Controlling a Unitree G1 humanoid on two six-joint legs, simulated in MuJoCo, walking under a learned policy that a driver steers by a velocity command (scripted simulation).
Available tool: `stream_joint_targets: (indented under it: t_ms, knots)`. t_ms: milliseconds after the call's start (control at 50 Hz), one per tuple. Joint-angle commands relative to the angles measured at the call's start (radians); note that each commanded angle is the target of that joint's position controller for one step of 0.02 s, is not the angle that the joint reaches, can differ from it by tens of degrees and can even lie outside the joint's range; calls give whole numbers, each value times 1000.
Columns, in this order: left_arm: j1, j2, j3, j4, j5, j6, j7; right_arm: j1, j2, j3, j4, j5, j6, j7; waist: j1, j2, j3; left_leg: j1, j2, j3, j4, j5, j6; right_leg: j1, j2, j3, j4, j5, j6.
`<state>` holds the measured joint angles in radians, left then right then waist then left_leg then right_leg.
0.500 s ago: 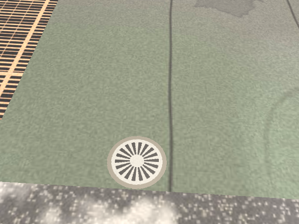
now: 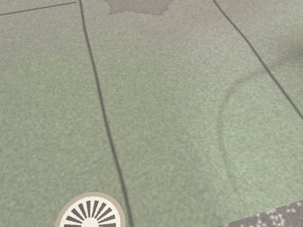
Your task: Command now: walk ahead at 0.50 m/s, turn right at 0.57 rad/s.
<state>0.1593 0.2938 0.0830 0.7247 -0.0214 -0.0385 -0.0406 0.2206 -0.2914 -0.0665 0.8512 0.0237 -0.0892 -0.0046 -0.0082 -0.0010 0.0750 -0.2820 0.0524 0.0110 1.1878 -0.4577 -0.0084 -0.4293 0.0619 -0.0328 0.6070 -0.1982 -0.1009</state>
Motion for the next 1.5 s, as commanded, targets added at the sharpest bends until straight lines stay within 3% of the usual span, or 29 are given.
stream_joint_targets:
  t_ms: [20,120,220,280,340,380,400,420,440,460,480,540,640,720,780,800,820,840,860,920,1060,1180,1200,1220,1240,1260,1300,1340,1500]
  knots:
    - [82,111,29,-48,6,-26,10,-63,-131,-27,-104,-20,-55,-3,26,-12,-137,-414,62,-98,-6,109,19,413,-267,458,-341,108,-196]
    - [98,126,26,-47,14,-35,39,-74,-78,-17,-107,-37,-7,0,2,-34,-101,-337,71,-57,-230,280,-46,245,-215,288,-403,348,-186]
    - [169,134,23,-8,10,-32,50,-234,-45,5,-141,-23,-15,18,78,-72,-59,-265,21,-30,-567,594,-47,225,-172,207,-418,200,-118]
    - [207,128,20,28,12,-23,54,-282,-61,3,-161,-30,-28,31,94,-77,-33,-262,-10,-30,-664,618,-17,299,-197,219,-346,334,-98]
    - [204,125,19,43,17,-8,62,-228,-90,-8,-146,-38,-41,43,62,-100,-76,-213,-34,-36,-711,542,29,400,-226,254,-222,473,-64]
    - [162,117,15,34,16,-2,65,-83,-125,-23,-100,-52,-48,38,-22,-88,-152,-9,-48,-8,-780,668,72,396,-165,228,-48,611,-14]
    - [195,76,-1,14,33,-4,64,7,-185,-33,-91,-73,-52,34,-33,7,-288,262,99,-136,-686,1045,138,264,-97,206,162,401,31]
    - [359,15,-23,45,27,-10,60,72,-194,-31,-73,-74,-36,31,-12,229,-449,581,337,-411,-658,1262,331,-2,25,159,520,-248,112]
    - [381,74,-14,69,13,-7,54,114,-116,-13,-46,-36,-21,40,-28,220,-523,595,358,-544,-708,1091,371,-68,25,222,625,-510,132]
    - [286,133,2,49,3,5,54,40,-110,-7,-59,-16,-8,44,-32,144,-396,477,310,-489,-757,870,328,-122,-26,210,670,-462,144]
    - [194,132,3,28,10,20,62,-40,-89,2,-75,-18,5,41,-22,86,-288,345,256,-421,-796,730,286,-143,-62,157,638,-403,154]
    - [144,89,5,7,21,57,83,-147,-123,-9,-91,-32,39,30,30,125,-141,39,153,-322,-898,513,230,-31,-91,104,402,-320,161]
    - [131,72,3,16,23,59,102,-137,-167,-38,-98,-19,66,3,20,139,-210,-2,138,-326,-925,395,240,80,-60,96,203,-185,161]
    - [69,71,3,-4,23,46,92,-137,-161,-43,-101,-12,92,-14,7,144,-167,-48,116,-374,-932,199,219,111,-44,99,80,-122,149]
    - [115,74,9,8,24,24,80,-145,-147,-39,-109,0,111,-24,49,132,-155,-101,64,-384,-860,185,164,249,-38,76,-154,-3,114]
    - [145,126,22,6,33,22,84,-119,-116,-29,-110,-1,113,-26,54,64,-162,-172,18,-346,-768,113,112,334,-151,160,-237,-12,72]
    - [126,223,45,-4,56,31,90,-110,-61,-17,-138,-4,108,-22,16,-188,-140,-331,-126,-167,-544,-39,46,357,-361,391,-312,28,-44]
    - [77,203,41,-27,85,29,86,-102,-114,-34,-141,-12,97,-20,20,-271,-137,-344,-139,-102,-291,-142,8,266,-478,520,-355,145,-148]
    - [19,147,23,-54,82,21,90,-68,-166,-56,-118,-7,97,-17,-4,-188,-138,-324,-110,-140,-149,-104,-6,251,-445,451,-336,209,-148]
    - [-59,100,7,-67,36,14,94,-9,-137,-61,-80,-9,133,-25,-23,-121,-111,-369,-86,-115,0,28,-63,290,-337,234,-281,315,-73]
    - [12,161,31,-37,35,41,101,-134,-71,-24,-187,0,138,7,51,-170,-143,-260,-24,-7,-307,72,-96,372,-357,98,-268,385,-110]
    - [-23,187,47,-18,-5,40,78,-60,-99,-42,-191,-2,155,32,1,-173,-144,-15,-58,83,-675,227,2,315,-375,25,-154,366,-46]
    - [22,160,41,5,-6,36,74,-18,-121,-53,-178,-4,156,26,-9,-123,-156,103,-73,57,-778,344,38,251,-343,-23,-70,276,15]
    - [56,114,30,7,24,33,67,26,-213,-81,-177,-2,153,10,-2,79,-181,294,69,-161,-816,664,103,52,-259,-114,155,20,111]
    - [-12,62,7,-64,63,30,71,27,-314,-96,-201,-27,144,3,-8,328,-176,356,327,-521,-810,940,320,-246,-99,-103,398,-486,194]
    - [-106,108,20,-77,45,28,78,64,-263,-83,-202,-54,116,14,-88,197,-245,307,337,-534,-827,888,400,-244,-90,67,563,-517,188]
    - [-74,128,32,-53,23,35,87,-49,-209,-66,-203,-28,90,5,-15,117,-166,241,211,-364,-832,710,288,-265,-117,103,566,-343,167]
    - [-47,141,41,-40,35,38,99,-111,-170,-50,-217,-7,98,-11,16,121,-154,174,161,-324,-835,690,244,-220,-107,107,534,-233,177]
    - [-46,84,13,-42,22,36,78,-88,-165,-36,-205,-27,108,-26,-13,149,-161,112,132,-320,-841,501,242,-40,-92,89,217,-135,191]
